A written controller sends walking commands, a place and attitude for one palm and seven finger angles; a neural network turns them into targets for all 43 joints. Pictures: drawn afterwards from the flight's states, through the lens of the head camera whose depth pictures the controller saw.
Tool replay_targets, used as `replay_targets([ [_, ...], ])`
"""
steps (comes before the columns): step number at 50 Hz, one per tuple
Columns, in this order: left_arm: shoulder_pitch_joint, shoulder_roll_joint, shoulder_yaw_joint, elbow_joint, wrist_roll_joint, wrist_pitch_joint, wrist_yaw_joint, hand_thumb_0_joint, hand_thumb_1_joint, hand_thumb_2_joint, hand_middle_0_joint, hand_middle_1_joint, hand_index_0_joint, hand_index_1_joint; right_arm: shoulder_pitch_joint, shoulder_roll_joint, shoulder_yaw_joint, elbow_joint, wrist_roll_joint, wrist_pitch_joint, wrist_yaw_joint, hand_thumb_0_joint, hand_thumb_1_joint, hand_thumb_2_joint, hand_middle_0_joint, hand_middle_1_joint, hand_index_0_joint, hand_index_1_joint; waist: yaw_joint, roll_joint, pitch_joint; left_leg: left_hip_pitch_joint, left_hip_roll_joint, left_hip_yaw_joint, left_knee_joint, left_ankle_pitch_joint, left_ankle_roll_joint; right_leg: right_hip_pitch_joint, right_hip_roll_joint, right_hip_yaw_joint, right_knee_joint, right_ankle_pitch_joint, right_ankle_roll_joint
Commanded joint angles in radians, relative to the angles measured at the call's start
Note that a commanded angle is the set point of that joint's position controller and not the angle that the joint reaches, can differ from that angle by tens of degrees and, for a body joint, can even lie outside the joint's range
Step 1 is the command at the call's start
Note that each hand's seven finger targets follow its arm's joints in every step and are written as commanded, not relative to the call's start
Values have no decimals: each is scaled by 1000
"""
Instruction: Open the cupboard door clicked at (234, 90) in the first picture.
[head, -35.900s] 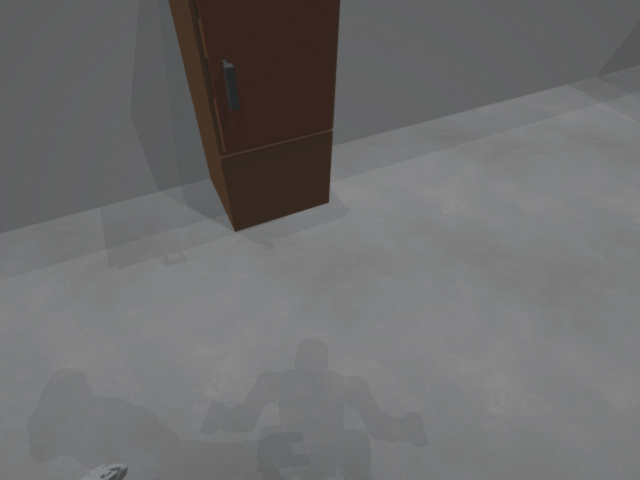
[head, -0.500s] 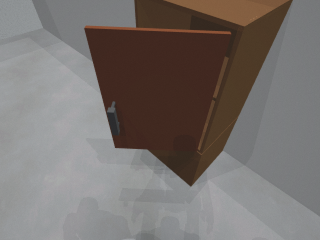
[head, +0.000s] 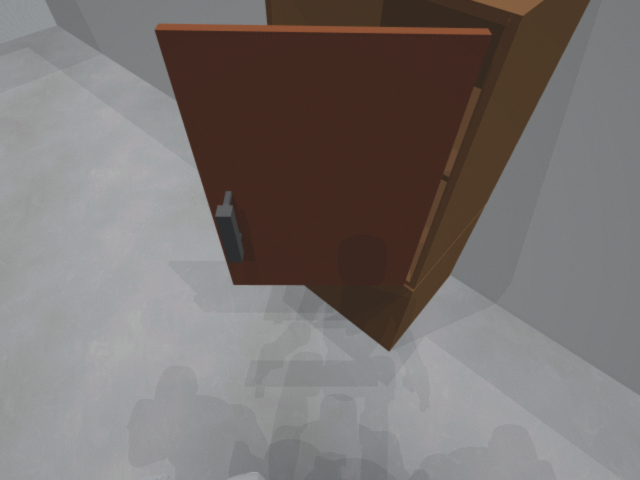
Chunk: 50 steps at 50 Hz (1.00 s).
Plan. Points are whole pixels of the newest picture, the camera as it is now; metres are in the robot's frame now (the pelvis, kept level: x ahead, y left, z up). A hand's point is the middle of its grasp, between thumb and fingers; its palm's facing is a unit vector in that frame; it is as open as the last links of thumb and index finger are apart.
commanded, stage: come to a stop and stand still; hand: left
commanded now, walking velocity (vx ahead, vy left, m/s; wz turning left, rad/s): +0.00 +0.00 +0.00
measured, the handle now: (232, 226) +0.54 +0.19 -0.08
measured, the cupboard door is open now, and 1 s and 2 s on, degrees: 42 42 42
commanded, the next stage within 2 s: look again from close up in 0.42 s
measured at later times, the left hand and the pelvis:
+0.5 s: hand out of the picture -0.03 +0.16 -0.17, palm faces +0.04 -0.98 -0.19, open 7.4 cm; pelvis -0.01 +0.00 +0.01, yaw +2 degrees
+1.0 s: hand out of the picture +0.03 +0.17 -0.16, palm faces +0.04 -0.98 -0.21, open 7.4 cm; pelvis +0.01 -0.01 +0.01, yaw +2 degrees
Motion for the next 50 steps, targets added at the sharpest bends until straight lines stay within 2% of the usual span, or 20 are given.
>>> replay_targets([
  [1, 59, 149, 21, -42, 9, -12, 27, 0, 900, 900, -200, -300, -200, -300, 8, -57, -18, -81, 4, 29, 11, 0, -900, -900, 200, 300, 200, 300, 33, -152, -31, -79, -36, -94, 386, -285, -3, -95, -296, 300, -360, -159, -186],
  [2, 13, 138, 23, -49, 8, -18, 31, 0, 900, 900, -200, -300, -200, -300, 28, -56, -17, -69, 3, 32, 13, 0, -900, -900, 200, 300, 200, 300, 10, -190, -21, -105, -37, -107, 446, -252, 3, -87, -249, 274, -343, -109, -172],
  [4, -30, 101, 11, -47, 8, -26, 34, 0, 900, 900, -200, -300, -200, -300, 73, -62, -16, -48, 4, 21, 17, 0, -900, -900, 200, 300, 200, 300, -14, -147, -26, -58, -21, -94, 413, -218, -5, -71, -218, 170, -271, 51, -173],
  [6, -15, 100, 9, -32, 8, -28, 38, 0, 900, 900, -200, -300, -200, -300, 107, -27, -3, -36, 9, 10, 18, 0, -900, -900, 200, 300, 200, 300, -12, -114, -52, 16, -31, -66, 202, -199, -12, -16, -198, 133, -205, 149, -162],
  [8, 28, 90, 0, 3, -12, -26, 32, 0, 900, 900, -200, -300, -200, -300, 143, -14, 11, -13, 7, 1, 15, 0, -900, -900, 200, 300, 200, 300, -12, -76, -73, 169, -37, -61, -87, -16, -11, -36, -167, 120, -132, 85, -107],
  [9, 62, 52, -9, 14, -19, -24, 27, 0, 900, 900, -200, -300, -200, -300, 137, -46, 15, -12, 6, -12, 13, 0, -900, -900, 200, 300, 200, 300, 3, 61, -65, 194, 33, -190, -200, 43, 19, -80, -105, 92, -76, 1, -52],
  [10, 96, 19, -16, 19, -22, -23, 22, 0, 900, 900, -200, -300, -200, -300, 92, -95, 10, -28, 0, -20, 11, 0, -900, -900, 200, 300, 200, 300, 38, 172, -52, 109, 142, -309, -284, 21, 66, -29, -47, 49, -53, -31, -2],
  [11, 97, 13, -17, 30, -21, -27, 20, 0, 900, 900, -200, -300, -200, -300, 46, -121, 11, -40, -3, -19, 7, 0, -900, -900, 200, 300, 200, 300, 56, 137, -35, -36, 172, -334, -312, -67, 95, 80, -38, 15, -57, -6, 17],
  [12, 76, 16, -14, 48, -12, -23, 22, 0, 900, 900, -200, -300, -200, -300, 33, -98, 16, -24, -3, -27, 9, 0, -900, -900, 200, 300, 200, 300, 49, 189, -17, -46, 133, -324, -350, -70, 84, 113, -34, 4, -33, 39, 20],
  [15, 115, 23, -25, 98, -13, -34, 20, 0, 900, 900, -200, -300, -200, -300, 34, -75, 22, 4, 8, -32, 8, 0, -900, -900, 200, 300, 200, 300, 57, 134, -57, 28, 81, -234, -323, -32, 57, 154, -52, 24, -101, 113, 14],
  [19, 124, 26, -36, 135, -16, -52, 26, 0, 900, 900, -200, -300, -200, -300, 83, -51, 27, 47, 14, -27, 12, 0, -900, -900, 200, 300, 200, 300, 25, -30, -67, 128, 32, -159, -265, 17, 27, 112, -92, 79, -196, 130, -1],
  [21, 128, 23, -40, 150, -16, -55, 28, 0, 900, 900, -200, -300, -200, -300, 97, -45, 31, 66, 14, -26, 12, 0, -900, -900, 200, 300, 200, 300, 19, -22, -48, 153, 32, -147, -271, 34, 22, 88, -93, 77, -211, 120, -1],
  [22, 200, 68, -52, 184, -5, -63, 71, 0, 900, 900, -200, -300, -200, -300, 31, -113, 30, 5, 24, -39, 22, 0, -900, -900, 200, 300, 200, 300, 48, 20, -11, 123, 33, -104, -105, 21, -1, 55, -115, 74, -191, 160, -5],
  [23, 150, 104, -47, 136, -12, -72, 60, 0, 900, 900, -200, -300, -200, -300, 75, -60, 40, -18, 14, -29, 31, 0, -900, -900, 200, 300, 200, 300, 6, 12, -64, 121, -26, -111, -101, -122, 1, 13, -140, 138, -226, -159, -35],
  [24, 131, 107, -44, 117, -10, -74, 54, 0, 900, 900, -200, -300, -200, -300, 120, -61, 42, -19, 7, -30, 35, 0, -900, -900, 200, 300, 200, 300, -12, -13, -58, 118, -30, -114, -92, -129, 12, -48, -136, 137, -221, -257, -49],
  [26, 127, 76, -50, 115, -12, -79, 44, 0, 900, 900, -200, -300, -200, -300, 142, -50, 48, -22, 4, -41, 34, 0, -900, -900, 200, 300, 200, 300, -15, 80, -33, 107, 0, -158, -164, -72, 28, -62, -101, 87, -161, -150, -47],
  [29, 169, 42, -61, 136, -12, -78, 37, 0, 900, 900, -200, -300, -200, -300, 120, -70, 54, -39, 13, -52, 27, 0, -900, -900, 200, 300, 200, 300, 15, 14, -5, 39, 21, -199, -231, -77, 51, 24, -68, 63, -130, -43, -31],
  [34, 171, 48, -65, 150, -17, -81, 36, 0, 900, 900, -200, -300, -200, -300, 123, -79, 61, -14, 15, -56, 24, 0, -900, -900, 200, 300, 200, 300, 17, -44, -4, 93, 5, -172, -229, -7, 47, 38, -87, 76, -155, 5, -27],
  [36, 164, 56, -64, 150, -18, -83, 36, 0, 900, 900, -200, -300, -200, -300, 121, -79, 64, 2, 14, -61, 23, 0, -900, -900, 200, 300, 200, 300, 20, -10, -15, 113, 7, -165, -230, 49, 46, 55, -91, 71, -149, 62, -27],
  [50, 109, 93, -51, 151, -17, -79, 35, 0, 900, 900, -200, -300, -200, -300, 78, -92, 63, 55, 13, -61, 17, 0, -900, -900, 200, 300, 200, 300, 32, 1, -32, 147, 19, -149, -236, 122, 38, 119, -100, 65, -159, 182, -28],
])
